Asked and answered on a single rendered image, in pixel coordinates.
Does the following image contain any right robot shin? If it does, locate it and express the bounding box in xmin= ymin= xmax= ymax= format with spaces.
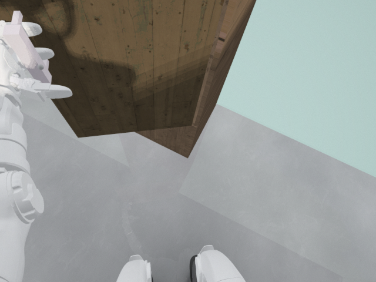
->
xmin=196 ymin=245 xmax=214 ymax=282

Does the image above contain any handle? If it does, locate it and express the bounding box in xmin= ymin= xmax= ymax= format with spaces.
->
xmin=2 ymin=11 xmax=52 ymax=84

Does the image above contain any cupboard door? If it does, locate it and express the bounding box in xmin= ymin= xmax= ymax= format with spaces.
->
xmin=0 ymin=0 xmax=224 ymax=138

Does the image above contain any left robot thigh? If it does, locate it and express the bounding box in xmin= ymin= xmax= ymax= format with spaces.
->
xmin=116 ymin=260 xmax=152 ymax=282

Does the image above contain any robot left upper arm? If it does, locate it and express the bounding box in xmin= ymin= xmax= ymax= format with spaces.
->
xmin=0 ymin=170 xmax=44 ymax=282

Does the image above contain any robot left hand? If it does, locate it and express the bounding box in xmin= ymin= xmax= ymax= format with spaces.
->
xmin=0 ymin=20 xmax=72 ymax=102

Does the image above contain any left robot forearm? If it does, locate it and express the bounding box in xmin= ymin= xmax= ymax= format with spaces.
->
xmin=0 ymin=86 xmax=31 ymax=176

